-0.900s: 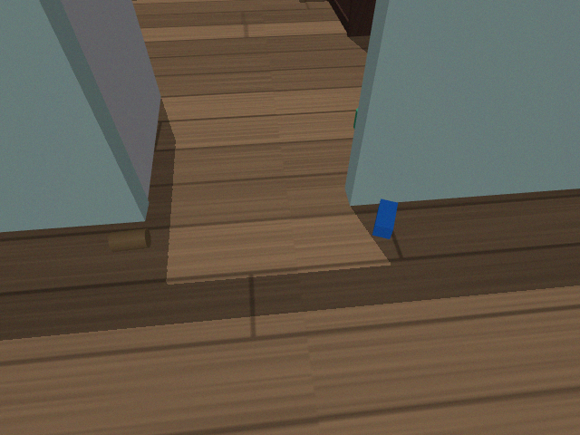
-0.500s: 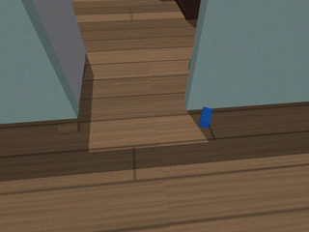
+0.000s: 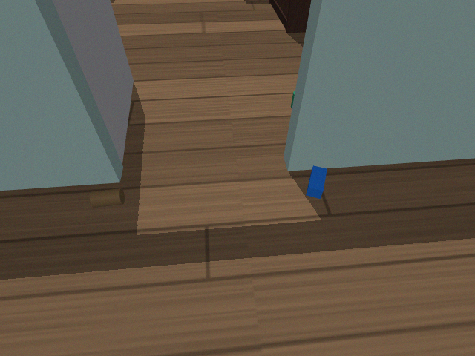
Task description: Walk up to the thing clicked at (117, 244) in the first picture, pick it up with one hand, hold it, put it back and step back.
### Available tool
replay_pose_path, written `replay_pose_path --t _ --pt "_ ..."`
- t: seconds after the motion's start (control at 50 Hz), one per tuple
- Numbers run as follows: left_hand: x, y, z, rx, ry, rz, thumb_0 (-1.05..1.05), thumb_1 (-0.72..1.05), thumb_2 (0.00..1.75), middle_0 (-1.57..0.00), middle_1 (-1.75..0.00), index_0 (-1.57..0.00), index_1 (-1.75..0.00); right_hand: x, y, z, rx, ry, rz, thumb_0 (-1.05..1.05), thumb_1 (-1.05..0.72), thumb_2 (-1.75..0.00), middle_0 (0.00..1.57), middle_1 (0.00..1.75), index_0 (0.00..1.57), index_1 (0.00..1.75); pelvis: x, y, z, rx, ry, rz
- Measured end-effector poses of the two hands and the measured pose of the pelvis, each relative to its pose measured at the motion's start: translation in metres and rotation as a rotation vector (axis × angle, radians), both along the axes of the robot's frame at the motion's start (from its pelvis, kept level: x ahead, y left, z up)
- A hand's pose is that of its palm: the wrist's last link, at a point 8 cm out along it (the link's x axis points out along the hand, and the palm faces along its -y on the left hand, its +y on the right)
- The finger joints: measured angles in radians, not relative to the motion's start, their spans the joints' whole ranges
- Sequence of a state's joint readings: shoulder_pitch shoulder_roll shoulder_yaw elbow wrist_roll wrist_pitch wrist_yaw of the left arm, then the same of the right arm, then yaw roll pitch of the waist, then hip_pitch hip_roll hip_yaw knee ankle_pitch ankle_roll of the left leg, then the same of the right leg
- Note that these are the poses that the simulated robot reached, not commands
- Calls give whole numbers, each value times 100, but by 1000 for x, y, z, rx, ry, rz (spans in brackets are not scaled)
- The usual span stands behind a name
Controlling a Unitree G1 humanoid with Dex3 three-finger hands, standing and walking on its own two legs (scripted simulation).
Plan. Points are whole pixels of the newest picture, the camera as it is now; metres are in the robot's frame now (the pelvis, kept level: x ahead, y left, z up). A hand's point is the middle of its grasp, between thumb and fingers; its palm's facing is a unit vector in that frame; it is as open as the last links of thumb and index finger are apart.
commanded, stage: stand
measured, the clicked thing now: (107, 197) +0.97 +0.69 -0.74
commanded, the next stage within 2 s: walk up in 0.22 s
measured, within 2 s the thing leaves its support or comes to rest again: neither
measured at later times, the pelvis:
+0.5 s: pelvis -0.02 -0.06 -0.02, yaw +18 degrees
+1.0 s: pelvis +0.01 -0.07 -0.02, yaw +44 degrees
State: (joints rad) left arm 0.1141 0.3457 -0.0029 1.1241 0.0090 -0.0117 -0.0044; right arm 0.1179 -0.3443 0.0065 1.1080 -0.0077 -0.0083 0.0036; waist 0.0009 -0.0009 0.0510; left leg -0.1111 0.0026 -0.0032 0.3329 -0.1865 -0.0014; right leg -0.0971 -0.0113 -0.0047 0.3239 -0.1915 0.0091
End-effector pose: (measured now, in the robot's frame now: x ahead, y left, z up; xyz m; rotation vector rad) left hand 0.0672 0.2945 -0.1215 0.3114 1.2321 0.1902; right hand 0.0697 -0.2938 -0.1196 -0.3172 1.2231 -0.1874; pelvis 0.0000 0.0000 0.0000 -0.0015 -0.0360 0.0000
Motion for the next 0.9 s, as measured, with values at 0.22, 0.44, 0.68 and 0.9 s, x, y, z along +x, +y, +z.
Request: replay_pose_path --t 0.22,0.44,0.68,0.9 --pt "-3 2 1 4 1 2 0 90 89 -20 -30 -20 -30 -1 1 0 2 0 1 1 -91 -90 20 30 20 30 -1 1 0 1 -1 1" --pt "-10 0 22 63 -202 180 0 90 89 -20 -30 -20 -30 8 -48 -6 -73 108 197 1 -90 -90 20 30 20 30 -21 -42 -11 20 38 260" --pt "-116 -54 27 83 -163 420 0 90 89 -20 -30 -20 -30 121 -47 10 -41 -10 509 1 -91 -90 20 30 20 30 -11 -82 -5 37 9 489" --pt "-217 -80 -13 47 -95 672 1 90 89 -21 -30 -20 -30 217 47 21 -51 -158 803 1 -91 -90 20 30 20 30 -1 -72 -27 39 23 680"
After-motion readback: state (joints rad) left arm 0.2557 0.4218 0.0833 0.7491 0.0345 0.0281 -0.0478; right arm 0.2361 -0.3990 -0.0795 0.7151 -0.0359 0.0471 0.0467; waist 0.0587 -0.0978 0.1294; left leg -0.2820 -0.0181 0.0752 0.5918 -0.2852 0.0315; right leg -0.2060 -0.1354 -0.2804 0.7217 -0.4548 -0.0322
